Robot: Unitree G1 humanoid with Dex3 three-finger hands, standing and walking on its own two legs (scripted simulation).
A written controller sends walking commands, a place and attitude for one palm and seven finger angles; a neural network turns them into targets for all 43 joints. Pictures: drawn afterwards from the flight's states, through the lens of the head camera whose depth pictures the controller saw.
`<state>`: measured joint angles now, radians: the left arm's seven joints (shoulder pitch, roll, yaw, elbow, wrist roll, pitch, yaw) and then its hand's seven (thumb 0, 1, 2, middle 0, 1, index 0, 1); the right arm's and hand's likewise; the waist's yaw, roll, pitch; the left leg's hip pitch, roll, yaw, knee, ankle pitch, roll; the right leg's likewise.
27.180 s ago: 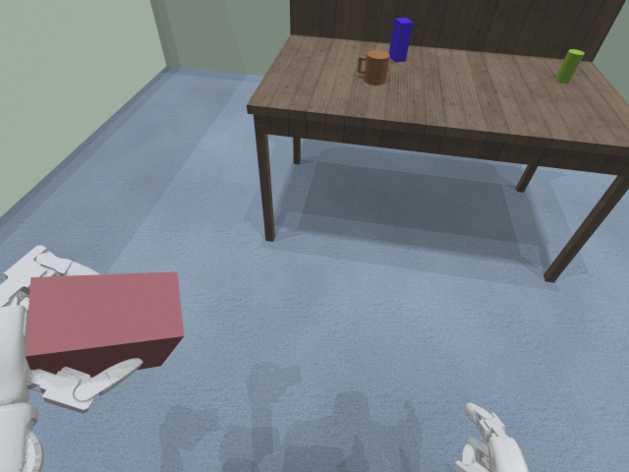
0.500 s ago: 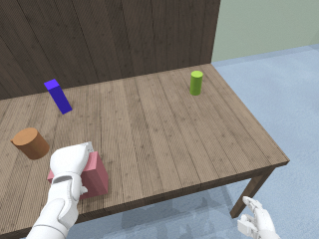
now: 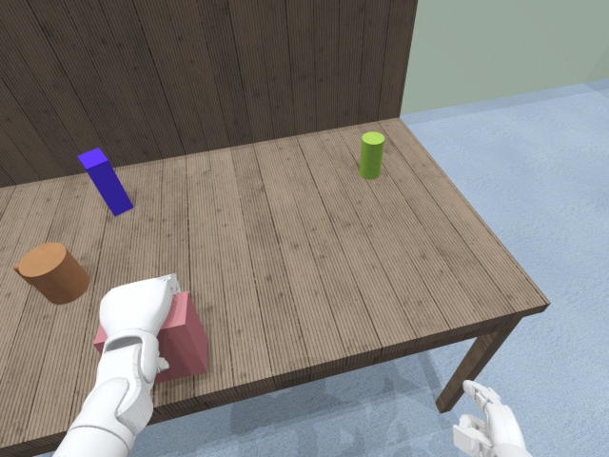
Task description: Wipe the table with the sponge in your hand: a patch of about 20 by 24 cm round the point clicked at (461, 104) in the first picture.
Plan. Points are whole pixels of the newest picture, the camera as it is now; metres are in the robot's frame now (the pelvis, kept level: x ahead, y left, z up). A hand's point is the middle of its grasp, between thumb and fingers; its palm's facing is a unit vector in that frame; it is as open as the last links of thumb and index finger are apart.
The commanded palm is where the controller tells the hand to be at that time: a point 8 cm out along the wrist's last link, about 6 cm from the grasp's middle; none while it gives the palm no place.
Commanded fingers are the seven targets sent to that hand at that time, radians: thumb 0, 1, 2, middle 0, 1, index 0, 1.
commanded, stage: lower the sponge onto the table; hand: left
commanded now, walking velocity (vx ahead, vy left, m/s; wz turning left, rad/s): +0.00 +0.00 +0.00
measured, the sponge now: (161, 348) +0.26 +0.27 -0.05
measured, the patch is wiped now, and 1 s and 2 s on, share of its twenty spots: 0.00 0.10 0.40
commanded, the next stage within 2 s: wipe forward along the first lane in 0.80 s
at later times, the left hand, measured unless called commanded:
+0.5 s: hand (157, 334) +0.27 +0.27 -0.02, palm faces -0.12 -0.07 -0.99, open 10.4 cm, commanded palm +0.25 +0.26 +0.04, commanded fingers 0.00 0.10 1.30 -1.20 -1.60 -1.20 -1.60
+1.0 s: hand (158, 333) +0.28 +0.27 -0.03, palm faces -0.12 -0.05 -0.99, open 10.4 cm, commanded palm +0.26 +0.27 +0.02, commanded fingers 0.00 0.10 1.30 -1.20 -1.60 -1.20 -1.60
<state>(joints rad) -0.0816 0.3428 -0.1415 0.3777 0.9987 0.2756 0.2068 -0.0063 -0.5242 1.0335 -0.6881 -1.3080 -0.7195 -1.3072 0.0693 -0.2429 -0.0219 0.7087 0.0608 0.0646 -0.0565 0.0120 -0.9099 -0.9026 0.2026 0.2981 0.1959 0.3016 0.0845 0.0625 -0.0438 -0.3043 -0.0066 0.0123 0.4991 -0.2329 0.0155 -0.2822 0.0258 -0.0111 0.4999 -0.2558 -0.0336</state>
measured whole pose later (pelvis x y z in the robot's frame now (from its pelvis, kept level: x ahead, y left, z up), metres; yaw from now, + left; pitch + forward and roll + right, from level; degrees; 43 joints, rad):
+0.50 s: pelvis +0.00 +0.00 +0.00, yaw +0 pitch +4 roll +0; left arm -0.09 0.32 -0.13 0.46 1.01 0.26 0.28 -0.01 -0.52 1.03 -0.69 -1.31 -0.72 -1.31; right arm 0.09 -0.24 -0.04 0.72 0.06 0.07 -0.05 0.01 -0.91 -0.90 0.20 0.30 0.20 0.30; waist 0.07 0.05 -0.06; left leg -0.37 -0.01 0.01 0.55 -0.26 0.02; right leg -0.34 0.03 -0.01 0.55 -0.27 -0.03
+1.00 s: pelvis -0.01 +0.00 -0.01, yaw +0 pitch +6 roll +0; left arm -0.16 0.32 -0.12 0.57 1.02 0.25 0.31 0.00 -0.52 1.03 -0.69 -1.31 -0.72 -1.31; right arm 0.11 -0.24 -0.04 0.72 0.07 0.09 -0.06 0.01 -0.91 -0.90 0.20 0.30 0.20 0.30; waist 0.06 0.05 -0.09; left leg -0.44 0.00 0.00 0.61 -0.27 0.02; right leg -0.41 0.03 -0.02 0.60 -0.29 -0.03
